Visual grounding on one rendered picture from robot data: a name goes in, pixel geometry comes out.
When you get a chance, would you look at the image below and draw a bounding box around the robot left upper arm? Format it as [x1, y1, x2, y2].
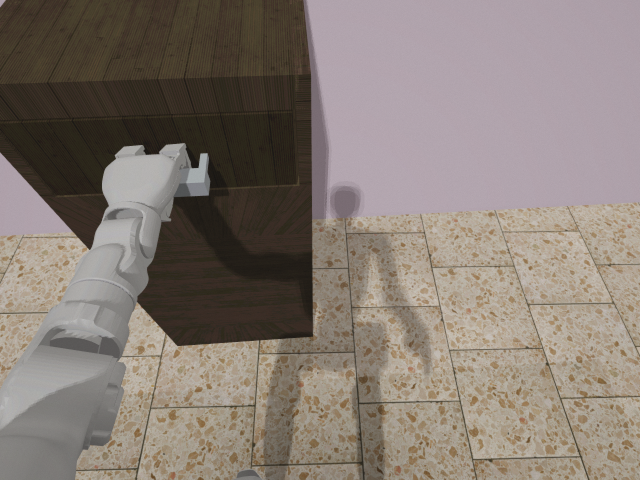
[0, 345, 126, 480]

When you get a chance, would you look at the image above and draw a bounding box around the handle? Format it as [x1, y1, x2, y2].
[173, 153, 210, 197]

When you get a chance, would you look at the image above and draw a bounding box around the left robot forearm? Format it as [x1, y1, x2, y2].
[0, 202, 161, 422]

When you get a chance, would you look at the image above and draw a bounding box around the robot left hand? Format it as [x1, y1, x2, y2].
[102, 143, 192, 222]

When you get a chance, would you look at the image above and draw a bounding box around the drawer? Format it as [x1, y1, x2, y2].
[0, 110, 296, 195]

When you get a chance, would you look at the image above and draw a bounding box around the cabinet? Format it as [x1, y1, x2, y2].
[0, 0, 313, 346]

